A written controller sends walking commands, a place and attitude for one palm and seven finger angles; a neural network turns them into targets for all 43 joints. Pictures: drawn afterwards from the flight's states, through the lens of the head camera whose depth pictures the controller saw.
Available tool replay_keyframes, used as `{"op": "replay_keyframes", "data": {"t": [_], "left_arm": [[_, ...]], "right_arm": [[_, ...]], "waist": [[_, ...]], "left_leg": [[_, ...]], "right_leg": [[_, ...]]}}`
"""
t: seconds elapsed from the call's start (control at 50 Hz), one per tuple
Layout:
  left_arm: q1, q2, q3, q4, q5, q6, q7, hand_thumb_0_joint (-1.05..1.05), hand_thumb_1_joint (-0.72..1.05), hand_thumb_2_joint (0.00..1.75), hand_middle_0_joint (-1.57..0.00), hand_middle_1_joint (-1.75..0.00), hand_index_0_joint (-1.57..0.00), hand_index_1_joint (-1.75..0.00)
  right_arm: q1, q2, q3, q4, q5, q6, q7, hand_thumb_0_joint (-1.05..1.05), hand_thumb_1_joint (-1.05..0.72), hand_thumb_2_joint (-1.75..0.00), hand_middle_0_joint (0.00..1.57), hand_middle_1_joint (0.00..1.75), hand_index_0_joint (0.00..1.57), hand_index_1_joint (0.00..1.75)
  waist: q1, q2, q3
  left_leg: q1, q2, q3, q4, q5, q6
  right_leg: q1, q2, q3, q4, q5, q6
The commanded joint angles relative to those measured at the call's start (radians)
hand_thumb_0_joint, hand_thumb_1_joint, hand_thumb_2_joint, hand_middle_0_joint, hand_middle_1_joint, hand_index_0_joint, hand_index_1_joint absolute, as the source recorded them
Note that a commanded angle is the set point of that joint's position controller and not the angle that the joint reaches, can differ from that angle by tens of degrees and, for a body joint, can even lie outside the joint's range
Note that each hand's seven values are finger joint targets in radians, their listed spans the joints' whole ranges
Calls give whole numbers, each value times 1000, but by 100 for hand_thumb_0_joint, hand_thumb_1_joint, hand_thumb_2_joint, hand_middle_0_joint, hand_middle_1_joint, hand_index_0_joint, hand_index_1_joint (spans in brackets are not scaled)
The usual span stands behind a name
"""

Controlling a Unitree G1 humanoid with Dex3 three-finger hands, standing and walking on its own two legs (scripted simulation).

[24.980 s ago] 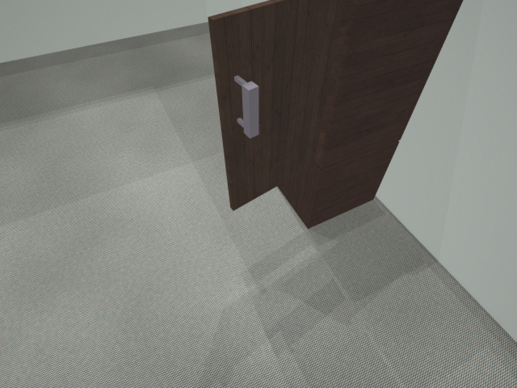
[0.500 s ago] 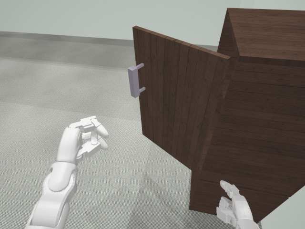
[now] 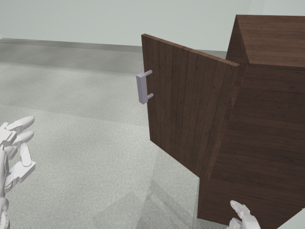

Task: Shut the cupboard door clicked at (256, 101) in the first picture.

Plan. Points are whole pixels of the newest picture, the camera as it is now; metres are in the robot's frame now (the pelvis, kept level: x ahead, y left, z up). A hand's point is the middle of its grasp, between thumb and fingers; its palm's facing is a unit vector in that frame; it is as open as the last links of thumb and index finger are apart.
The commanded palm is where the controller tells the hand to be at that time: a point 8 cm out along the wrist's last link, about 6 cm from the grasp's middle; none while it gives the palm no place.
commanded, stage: draw the hand back to the body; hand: left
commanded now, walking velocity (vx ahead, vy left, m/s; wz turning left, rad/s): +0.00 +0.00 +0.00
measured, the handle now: (146, 86) +0.63 +0.10 +0.05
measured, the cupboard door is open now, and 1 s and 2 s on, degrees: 59 59 59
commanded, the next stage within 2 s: step back with the hand held close in 0.34 s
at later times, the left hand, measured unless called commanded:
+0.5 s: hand (41, 163) +0.19 +0.25 +0.16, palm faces +0.44 -0.79 -0.42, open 7.4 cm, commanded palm +0.14 +0.29 +0.17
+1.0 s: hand (22, 175) +0.16 +0.28 +0.16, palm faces +0.38 -0.78 -0.50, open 7.4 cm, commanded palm +0.10 +0.31 +0.17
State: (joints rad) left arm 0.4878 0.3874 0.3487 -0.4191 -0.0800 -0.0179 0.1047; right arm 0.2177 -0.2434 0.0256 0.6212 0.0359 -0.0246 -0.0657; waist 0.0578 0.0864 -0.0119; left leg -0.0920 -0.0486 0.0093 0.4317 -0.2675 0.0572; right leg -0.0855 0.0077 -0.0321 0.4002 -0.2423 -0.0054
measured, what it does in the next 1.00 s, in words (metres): stands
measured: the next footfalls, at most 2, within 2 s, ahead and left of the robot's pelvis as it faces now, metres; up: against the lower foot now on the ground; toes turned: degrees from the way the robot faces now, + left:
none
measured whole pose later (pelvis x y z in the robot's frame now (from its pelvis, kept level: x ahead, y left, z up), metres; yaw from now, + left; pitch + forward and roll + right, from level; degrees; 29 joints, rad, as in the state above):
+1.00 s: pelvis -0.04 +0.02 -0.01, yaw -1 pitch +1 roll -1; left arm 0.55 0.46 0.43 -0.50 -0.06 -0.15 0.13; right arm 0.18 -0.22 0.00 0.52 0.03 0.05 -0.09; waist 0.00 0.01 -0.02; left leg -0.34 -0.06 0.04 0.58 -0.26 0.09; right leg -0.34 -0.01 -0.01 0.56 -0.23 0.02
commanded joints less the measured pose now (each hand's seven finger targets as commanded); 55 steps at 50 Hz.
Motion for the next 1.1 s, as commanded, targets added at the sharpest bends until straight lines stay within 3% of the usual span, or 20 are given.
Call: {"op": "replay_keyframes", "data": {"t": [0.0,0.04,0.1,0.18,0.2,0.26,0.32,0.34,0.44,0.46,0.48,0.56,0.62,0.68,0.7,0.78,0.84,0.92,1.0,1.08], "left_arm": [[-116,121,68,-149,1,-68,11,0,90,90,-20,-30,-20,-30],[-144,118,61,-133,3,-70,14,0,90,90,-20,-30,-20,-30],[-160,146,76,-160,8,-78,19,0,90,90,-20,-30,-20,-30],[-164,180,105,-238,9,-90,27,0,90,90,-20,-30,-20,-30],[-160,203,125,-245,10,-90,30,0,90,90,-20,-30,-20,-30],[-134,178,114,-228,6,-88,27,0,90,90,-20,-30,-20,-30],[-111,163,115,-165,-1,-79,21,0,90,90,-20,-30,-20,-30],[-114,156,109,-162,0,-79,18,0,90,90,-20,-30,-20,-30],[-96,149,106,-157,-4,-83,10,0,90,90,-20,-30,-20,-30],[-195,264,216,-225,-1,-126,20,0,90,90,-20,-30,-20,-30],[-92,201,170,-148,-4,-135,19,0,90,90,-20,-30,-20,-30],[-15,183,143,-167,0,-157,24,0,90,90,-20,-30,-20,-30],[39,214,178,-200,-2,-169,34,0,90,90,-20,-30,-20,-30],[40,237,195,-250,-2,-171,43,0,90,90,-20,-30,-20,-30],[38,261,217,-261,0,-170,45,0,90,90,-20,-30,-20,-30],[38,249,210,-293,2,-171,48,0,90,90,-20,-30,-20,-30],[56,239,211,-288,4,-175,47,0,90,90,-20,-30,-20,-30],[65,222,213,-244,11,-181,47,0,90,90,-20,-30,-20,-30],[41,245,244,-247,31,-199,52,0,90,90,-20,-30,-20,-30],[-6,219,218,-287,48,-222,58,0,90,90,-20,-30,-20,-30]], "right_arm": [[-163,-96,-36,-158,-4,-82,-4,0,-90,-90,20,30,20,30],[-160,-101,-39,-158,-5,-84,-6,0,-90,-90,20,30,20,30],[-156,-104,-42,-152,-7,-91,-11,0,-90,-90,20,30,20,30],[-166,-90,-35,-163,-10,-105,-16,0,-90,-90,20,30,20,30],[-165,-92,-33,-157,-11,-109,-17,0,-90,-90,20,30,20,30],[-171,-77,-26,-157,-9,-110,-16,0,-90,-90,20,30,20,30],[-168,-77,-26,-152,-10,-103,-15,0,-90,-90,20,30,20,30],[-167,-77,-28,-153,-9,-99,-13,0,-90,-90,20,30,20,30],[-163,-84,-37,-158,-11,-94,-10,0,-90,-90,20,30,20,30],[-157,-119,-53,-190,-7,-72,-7,0,-90,-90,20,30,20,30],[-145,-105,-54,-167,-10,-58,-10,0,-90,-90,20,30,20,30],[-139,-101,-63,-173,-10,-20,-9,0,-90,-90,20,30,20,30],[-136,-104,-71,-185,-8,0,-18,0,-90,-90,20,30,20,30],[-139,-114,-77,-208,-6,21,-30,0,-90,-90,20,30,20,30],[-145,-118,-79,-210,-8,24,-35,0,-90,-90,20,30,20,30],[-127,-120,-83,-232,-8,34,-40,0,-90,-90,20,30,20,30],[-122,-126,-86,-238,-14,32,-37,0,-90,-90,20,30,20,30],[-122,-128,-85,-240,-17,28,-36,0,-90,-90,20,30,20,30],[-114,-140,-87,-241,-19,19,-34,0,-90,-90,20,30,20,30],[-107,-137,-82,-248,-18,2,-34,0,-90,-90,20,30,20,30]], "waist": [[-13,-45,34],[-16,-57,39],[-10,-53,-18],[6,6,-93],[8,22,-91],[6,34,-45],[5,-17,8],[2,-7,20],[4,-48,-34],[-33,-39,-18],[-41,-85,-46],[-51,-110,-98],[-54,-88,-158],[-55,-57,-175],[-51,-32,-181],[-51,-11,-192],[-49,6,-172],[-51,-20,-113],[-56,-14,-93],[-64,5,-72]], "left_leg": [[-66,74,-67,-93,198,-46],[-68,70,-65,-98,140,-37],[-47,65,-62,-93,141,-30],[-30,59,-58,-82,190,-31],[-38,59,-59,-78,197,-34],[-45,58,-51,-78,215,-39],[-66,60,-45,-80,208,-37],[-66,62,-42,-83,199,-37],[-45,62,-34,-74,215,-28],[-131,83,-72,-16,137,1],[-116,78,-80,27,133,0],[-141,77,-74,95,161,-13],[-148,97,-80,88,258,-18],[-152,128,-106,58,415,-16],[-161,138,-113,49,444,-14],[-207,168,-143,21,496,-11],[-275,188,-166,-17,417,-6],[-452,203,-190,-71,112,23],[-602,190,-206,-93,-184,42],[-687,186,-224,-98,-374,61]], "right_leg": [[-41,-11,0,-54,111,-17],[-51,-15,4,-53,72,-14],[-26,-16,10,-52,76,-14],[24,-19,13,-35,120,-18],[31,-18,18,-41,128,-21],[13,-18,15,-43,142,-22],[-5,-18,17,-56,137,-21],[-14,-17,17,-57,126,-20],[2,-22,17,-51,143,-13],[-53,-93,128,-86,164,-17],[-74,-137,149,-92,165,-34],[-94,-198,159,-48,242,-61],[-68,-189,126,29,336,-53],[-61,-140,91,105,409,-26],[-55,-127,83,121,416,-17],[-30,-85,73,179,386,-5],[-20,-66,70,200,291,1],[23,-60,87,204,197,6],[79,-65,114,209,143,1],[76,-60,126,220,30,-1]]}}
